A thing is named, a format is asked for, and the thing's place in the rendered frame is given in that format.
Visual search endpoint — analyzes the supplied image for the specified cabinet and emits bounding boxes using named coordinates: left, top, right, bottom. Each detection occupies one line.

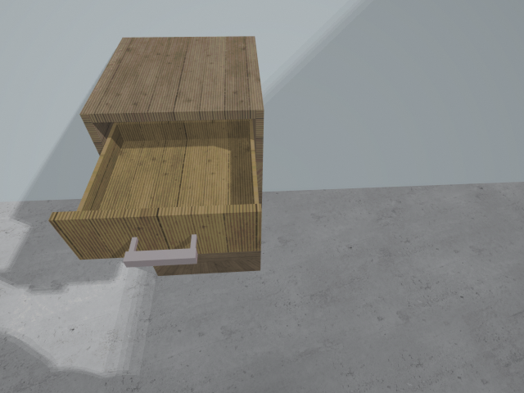
left=80, top=36, right=264, bottom=276

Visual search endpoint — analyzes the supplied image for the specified handle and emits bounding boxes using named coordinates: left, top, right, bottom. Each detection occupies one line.
left=123, top=234, right=198, bottom=268

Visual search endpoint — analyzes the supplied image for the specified drawer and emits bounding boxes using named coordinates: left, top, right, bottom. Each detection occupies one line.
left=48, top=119, right=262, bottom=260

